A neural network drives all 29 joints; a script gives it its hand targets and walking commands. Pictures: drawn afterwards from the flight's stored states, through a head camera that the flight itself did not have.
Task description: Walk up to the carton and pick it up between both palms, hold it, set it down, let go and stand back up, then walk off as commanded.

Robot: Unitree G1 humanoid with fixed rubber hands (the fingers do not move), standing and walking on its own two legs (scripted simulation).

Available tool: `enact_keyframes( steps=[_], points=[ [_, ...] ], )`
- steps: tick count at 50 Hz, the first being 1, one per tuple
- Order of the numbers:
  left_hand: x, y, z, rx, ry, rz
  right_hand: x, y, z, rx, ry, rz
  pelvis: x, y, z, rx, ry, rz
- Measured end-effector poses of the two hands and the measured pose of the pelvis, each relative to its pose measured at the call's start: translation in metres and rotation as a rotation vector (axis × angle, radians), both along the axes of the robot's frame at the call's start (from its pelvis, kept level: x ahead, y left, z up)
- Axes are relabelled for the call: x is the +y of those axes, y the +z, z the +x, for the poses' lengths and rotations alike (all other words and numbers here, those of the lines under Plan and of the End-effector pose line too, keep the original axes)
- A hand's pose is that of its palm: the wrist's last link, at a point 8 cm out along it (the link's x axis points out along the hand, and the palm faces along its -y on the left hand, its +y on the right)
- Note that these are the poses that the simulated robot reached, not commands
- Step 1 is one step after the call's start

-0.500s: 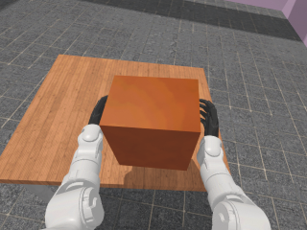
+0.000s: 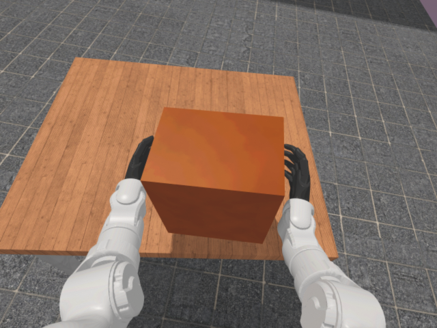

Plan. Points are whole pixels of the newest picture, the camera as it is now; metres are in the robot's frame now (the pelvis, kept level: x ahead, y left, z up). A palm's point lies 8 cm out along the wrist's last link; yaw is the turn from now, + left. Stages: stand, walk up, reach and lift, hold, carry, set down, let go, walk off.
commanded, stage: set down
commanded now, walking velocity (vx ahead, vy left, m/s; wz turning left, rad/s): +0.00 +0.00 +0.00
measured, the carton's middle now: (218, 182) +0.39 -0.03 -0.03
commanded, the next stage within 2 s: none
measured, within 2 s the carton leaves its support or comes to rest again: neither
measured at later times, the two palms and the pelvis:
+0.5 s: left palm (143, 178) +0.41 +0.12 -0.04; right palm (290, 200) +0.33 -0.18 -0.02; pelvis +0.00 +0.01 +0.00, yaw +0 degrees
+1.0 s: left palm (144, 181) +0.41 +0.12 -0.05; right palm (288, 209) +0.32 -0.18 -0.04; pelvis +0.00 +0.01 -0.01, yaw -1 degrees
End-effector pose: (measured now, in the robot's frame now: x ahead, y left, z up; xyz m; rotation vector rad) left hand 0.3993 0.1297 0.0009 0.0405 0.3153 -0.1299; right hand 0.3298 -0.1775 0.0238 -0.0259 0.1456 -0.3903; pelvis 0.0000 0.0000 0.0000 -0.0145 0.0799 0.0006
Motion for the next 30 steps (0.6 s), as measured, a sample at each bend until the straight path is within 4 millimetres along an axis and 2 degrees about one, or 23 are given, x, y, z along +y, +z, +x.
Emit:
enact_keyframes(
  steps=[11,22,30],
  points=[
    [-0.002,-0.021,0.004,0.041,-0.016,-0.011,-0.001,-0.022,-0.003,0.06,-0.023,-0.002,0.004,-0.002,-0.003,0.071,-0.002,-0.006],
    [-0.006,-0.035,0.014,0.045,-0.03,-0.008,-0.003,-0.04,0.0,0.08,-0.046,0.01,0.007,-0.003,0.003,0.142,-0.004,-0.009],
    [-0.003,-0.045,0.014,0.058,-0.033,0.004,0.0,-0.054,-0.001,0.093,-0.051,0.037,0.009,-0.005,0.004,0.188,-0.005,-0.013]
  ],
)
